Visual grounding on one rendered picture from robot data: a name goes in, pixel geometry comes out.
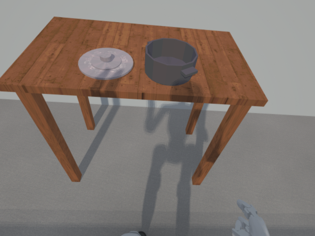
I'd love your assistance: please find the table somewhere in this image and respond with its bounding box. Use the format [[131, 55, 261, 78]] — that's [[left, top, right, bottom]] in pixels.
[[0, 17, 268, 185]]

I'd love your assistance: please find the knob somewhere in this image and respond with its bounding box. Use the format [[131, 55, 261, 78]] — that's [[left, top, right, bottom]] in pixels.
[[99, 52, 112, 62]]

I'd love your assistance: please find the lid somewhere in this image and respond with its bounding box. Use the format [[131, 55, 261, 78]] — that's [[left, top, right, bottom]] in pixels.
[[78, 48, 133, 80]]

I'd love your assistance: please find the pot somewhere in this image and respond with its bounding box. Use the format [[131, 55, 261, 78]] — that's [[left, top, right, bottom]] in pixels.
[[145, 38, 198, 86]]

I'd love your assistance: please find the right robot hand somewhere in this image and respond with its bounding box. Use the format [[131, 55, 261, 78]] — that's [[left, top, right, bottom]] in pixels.
[[232, 199, 270, 236]]

